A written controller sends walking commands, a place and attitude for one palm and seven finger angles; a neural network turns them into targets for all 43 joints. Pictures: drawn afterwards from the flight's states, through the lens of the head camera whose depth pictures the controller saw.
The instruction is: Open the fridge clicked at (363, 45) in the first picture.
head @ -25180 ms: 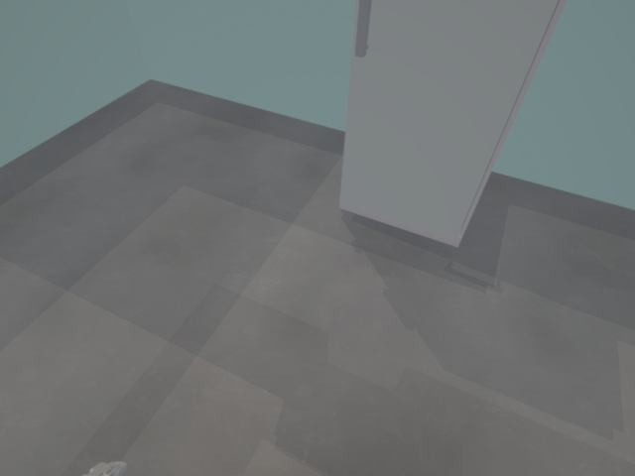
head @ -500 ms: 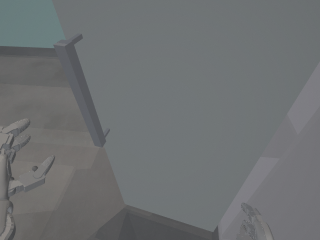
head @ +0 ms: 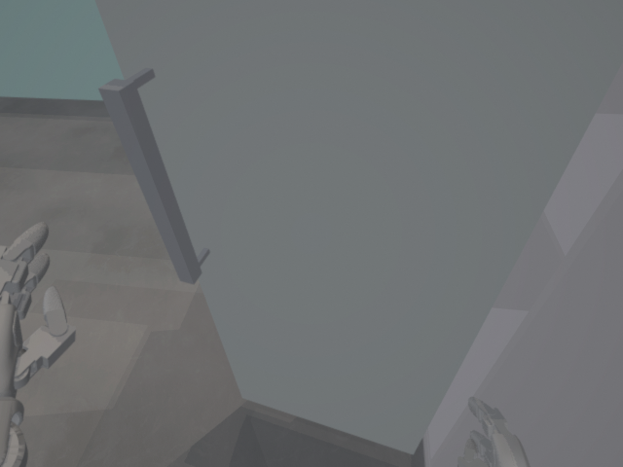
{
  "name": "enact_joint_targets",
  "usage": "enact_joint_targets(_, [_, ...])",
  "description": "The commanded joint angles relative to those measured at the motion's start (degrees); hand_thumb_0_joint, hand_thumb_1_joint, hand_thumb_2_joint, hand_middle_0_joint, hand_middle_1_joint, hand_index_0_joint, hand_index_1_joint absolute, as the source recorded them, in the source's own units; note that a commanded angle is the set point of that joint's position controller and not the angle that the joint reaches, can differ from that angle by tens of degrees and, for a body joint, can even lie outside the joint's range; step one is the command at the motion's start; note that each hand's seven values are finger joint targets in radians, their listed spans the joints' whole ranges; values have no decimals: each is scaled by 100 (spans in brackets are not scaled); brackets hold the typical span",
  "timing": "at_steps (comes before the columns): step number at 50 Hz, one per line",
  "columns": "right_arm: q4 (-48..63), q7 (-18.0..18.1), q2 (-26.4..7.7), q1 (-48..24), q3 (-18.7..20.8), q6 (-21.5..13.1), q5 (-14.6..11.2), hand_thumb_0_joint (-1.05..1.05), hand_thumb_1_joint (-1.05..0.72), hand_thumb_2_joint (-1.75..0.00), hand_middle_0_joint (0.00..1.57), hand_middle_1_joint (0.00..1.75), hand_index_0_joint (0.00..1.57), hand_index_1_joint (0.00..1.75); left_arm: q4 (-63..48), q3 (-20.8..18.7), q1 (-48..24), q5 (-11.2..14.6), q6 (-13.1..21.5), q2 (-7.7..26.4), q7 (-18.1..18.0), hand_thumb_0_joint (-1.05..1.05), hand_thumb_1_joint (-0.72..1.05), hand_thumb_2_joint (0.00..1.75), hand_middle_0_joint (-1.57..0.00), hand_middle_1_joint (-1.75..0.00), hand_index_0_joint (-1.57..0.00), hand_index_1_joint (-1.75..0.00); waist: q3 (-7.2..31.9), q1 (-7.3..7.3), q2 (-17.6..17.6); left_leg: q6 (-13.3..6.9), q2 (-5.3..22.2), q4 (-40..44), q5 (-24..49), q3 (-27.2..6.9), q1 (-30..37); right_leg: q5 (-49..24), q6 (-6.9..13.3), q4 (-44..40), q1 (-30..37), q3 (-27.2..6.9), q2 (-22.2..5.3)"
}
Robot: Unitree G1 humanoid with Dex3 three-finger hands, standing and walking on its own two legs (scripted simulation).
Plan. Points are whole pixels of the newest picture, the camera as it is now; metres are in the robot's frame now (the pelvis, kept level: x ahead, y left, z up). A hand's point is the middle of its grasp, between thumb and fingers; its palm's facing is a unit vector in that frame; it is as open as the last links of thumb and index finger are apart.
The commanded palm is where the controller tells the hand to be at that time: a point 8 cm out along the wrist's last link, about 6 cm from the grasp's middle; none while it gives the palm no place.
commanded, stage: step back with the hand held close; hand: left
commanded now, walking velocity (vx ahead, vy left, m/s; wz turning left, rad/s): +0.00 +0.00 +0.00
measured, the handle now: (171, 191) +0.42 +0.27 +0.15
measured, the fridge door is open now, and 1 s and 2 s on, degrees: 80 80 80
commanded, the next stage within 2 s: stop stepping back and stand still in 1.46 s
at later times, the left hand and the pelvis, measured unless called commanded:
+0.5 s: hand (42, 348) +0.17 +0.29 +0.15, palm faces +0.39 -0.78 -0.49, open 7.4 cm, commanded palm +0.11 +0.32 +0.18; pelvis -0.03 +0.02 +0.00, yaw +0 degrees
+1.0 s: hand out of the picture +0.11 +0.32 +0.17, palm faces +0.48 -0.74 -0.47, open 7.4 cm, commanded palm +0.05 +0.34 +0.18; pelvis -0.08 +0.03 -0.01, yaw +2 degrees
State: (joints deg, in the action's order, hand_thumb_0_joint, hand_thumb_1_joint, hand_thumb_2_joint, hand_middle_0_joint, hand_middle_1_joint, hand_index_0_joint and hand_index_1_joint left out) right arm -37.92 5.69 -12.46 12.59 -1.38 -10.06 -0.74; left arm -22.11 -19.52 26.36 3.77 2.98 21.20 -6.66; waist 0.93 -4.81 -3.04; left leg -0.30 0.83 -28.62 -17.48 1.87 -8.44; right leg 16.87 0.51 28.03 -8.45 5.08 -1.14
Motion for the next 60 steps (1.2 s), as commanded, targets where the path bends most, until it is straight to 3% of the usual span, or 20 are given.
enact_joint_targets(1, [932, 70, -639, -776, 242, -368, 6, 0, -90, -90, 20, 30, 20, 30, -1081, -776, -604, 3, 395, 1168, -136, 0, 90, 90, -20, -30, -20, -30, 121, 47, 132, -185, 147, 389, 1302, -154, -33, -1093, 22, -519, -116, -221, -240])
enact_joint_targets(6, [968, 59, -630, -827, 225, -439, 9, 0, -90, -90, 20, 30, 20, 30, -1431, -468, -868, -9, 482, 972, -102, 0, 90, 90, -20, -30, -20, -30, 239, 77, -89, -199, 125, 400, 1240, -142, 66, -1037, 15, -523, -102, -245, -271])
enact_joint_targets(7, [1088, 48, -728, -798, 261, -246, -13, 0, -90, -90, 20, 30, 20, 30, -1662, -1215, -1570, -16, 743, 1594, -192, 0, 90, 90, -20, -30, -20, -30, -396, 281, 178, -275, 265, 133, 930, -240, -447, -1391, 27, -958, -472, -1056, -607])
enact_joint_targets(9, [996, -10, -633, -603, 282, -2, 37, 0, -90, -90, 20, 30, 20, 30, -751, -785, -462, -84, 775, 959, -126, 0, 90, 90, -20, -30, -20, -30, -136, 351, 908, -236, 178, -272, 815, -221, -430, -1704, 137, -1015, -425, -1174, -964])
enact_joint_targets(11, [1108, -31, -657, -678, 309, 148, 12, 0, -90, -90, 20, 30, 20, 30, -1168, -839, -394, -103, 884, 1071, -152, 0, 90, 90, -20, -30, -20, -30, 196, 350, 716, -209, 186, -335, 928, -244, -511, -2046, 264, -824, -192, -1130, -1179])
enact_joint_targets(16, [1370, 4, -675, -774, 334, 395, -3, 0, -90, -90, 20, 30, 20, 30, -1716, -1223, 355, -97, 1038, 1323, -285, 0, 90, 90, -20, -30, -20, -30, 754, 308, 1, -270, 545, 280, 2352, -588, -516, -2342, 39, -24, 236, -574, -718])
enact_joint_targets(21, [1531, 31, -700, -707, 357, 403, -5, 0, -90, -90, 20, 30, 20, 30, -2066, -1274, 390, -102, 1098, 1381, -318, 0, 90, 90, -20, -30, -20, -30, 806, 273, -456, -339, 800, 558, 2503, -911, -881, -1757, -45, 395, 334, -434, -386])
enact_joint_targets(29, [1481, 7, -743, -485, 359, 249, -14, 0, -90, -90, 20, 30, 20, 30, -1763, -1181, 207, -133, 1126, 1200, -311, 0, 90, 90, -20, -30, -20, -30, 431, 369, -147, -444, 847, 685, 200, -969, -2140, -1208, -41, 458, 545, -632, -383])
enact_joint_targets(35, [1398, -43, -678, -388, 341, 193, 14, 0, -90, -90, 20, 30, 20, 30, -1922, -1147, -54, -155, 1261, 1308, -369, 0, 90, 90, -20, -30, -20, -30, 164, 458, 593, -269, 272, -256, -1069, -686, -1884, 364, 367, -672, -672, -1453, -1083])
enact_joint_targets(38, [1359, -36, -685, -445, 311, 154, 22, 0, -90, -90, 20, 30, 20, 30, -2095, -1165, -103, -155, 1329, 1350, -424, 0, 90, 90, -20, -30, -20, -30, 213, 471, 357, -272, 352, -91, -783, -823, -1604, 361, 362, -498, -909, -1196, -1024])
enact_joint_targets(41, [1443, 25, -830, -608, 342, 21, 33, 0, -90, -90, 20, 30, 20, 30, -2178, -1337, -99, -264, 1470, 1367, -415, 0, 90, 90, -20, -30, -20, -30, 155, 407, -1159, -614, 1126, 1531, -1795, -1763, -2838, 138, -76, 1043, 294, -501, -66])
enact_joint_targets(42, [1428, 36, -774, -541, 354, -24, 61, 0, -90, -90, 20, 30, 20, 30, -2117, -1418, -151, -307, 1515, 1376, -397, 0, 90, 90, -20, -30, -20, -30, 162, 366, -1287, -700, 1319, 1655, -1648, -1974, -3124, -181, -120, 1485, 611, -438, 55])
enact_joint_targets(44, [1398, -24, -727, -448, 391, -114, 51, 0, -90, -90, 20, 30, 20, 30, -2020, -1352, -12, -296, 1553, 1291, -314, 0, 90, 90, -20, -30, -20, -30, 267, 345, -953, -671, 1280, 1315, -715, -1795, -2569, -103, -102, 1386, 403, -500, 104])
enact_joint_targets(48, [1198, -88, -784, -313, 400, -257, 77, 0, -90, -90, 20, 30, 20, 30, -1941, -1225, 93, -246, 1671, 1220, -187, 0, 90, 90, -20, -30, -20, -30, 156, 362, -790, -679, 1281, 980, 522, -1775, -1700, 93, -115, 479, -14, -459, 185])
enact_joint_targets(50, [1078, -110, -792, -334, 395, -282, 75, 0, -90, -90, 20, 30, 20, 30, -1959, -1143, -131, -198, 1676, 1220, -166, 0, 90, 90, -20, -30, -20, -30, 483, 337, -704, -589, 1261, 617, 1933, -1664, -798, -266, -103, -86, -218, -482, 154])
enact_joint_targets(52, [1076, -113, -731, -390, 382, -230, 49, 0, -90, -90, 20, 30, 20, 30, -2104, -1120, -195, -192, 1630, 1270, -175, 0, 90, 90, -20, -30, -20, -30, 1166, 322, -592, -416, 1113, 135, 3572, -1312, 182, -1502, -104, -338, -150, -554, 45])
enact_joint_targets(54, [1206, -138, -774, -491, 472, -163, -6, 0, -90, -90, 20, 30, 20, 30, -2128, -1134, 43, -110, 1513, 1267, -138, 0, 90, 90, -20, -30, -20, -30, 1361, 262, -449, -400, 1156, 271, 3161, -1174, 170, -842, -103, 122, -218, -551, 85])
enact_joint_targets(56, [1296, -142, -741, -578, 470, -87, 14, 0, -90, -90, 20, 30, 20, 30, -2153, -1390, 401, -74, 1467, 1423, -139, 0, 90, 90, -20, -30, -20, -30, 1276, 214, -840, -529, 1259, 538, 2400, -1281, -338, -297, -119, 195, -27, -489, 120])
enact_joint_targets(58, [1399, -146, -673, -722, 444, 0, -30, 0, -90, -90, 20, 30, 20, 30, -2169, -1492, 476, 0, 1432, 1478, -109, 0, 90, 90, -20, -30, -20, -30, 981, 217, -566, -529, 1264, 704, 959, -1242, -1154, -277, -107, 71, 262, -468, 88])
enact_joint_targets(60, [1485, -125, -584, -753, 470, 91, -79, 0, -90, -90, 20, 30, 20, 30, -2029, -1644, 574, 32, 1437, 1604, -107, 0, 90, 90, -20, -30, -20, -30, 604, 269, 142, -261, 755, 206, -868, -743, -1818, -202, 112, -484, 17, -925, -368])
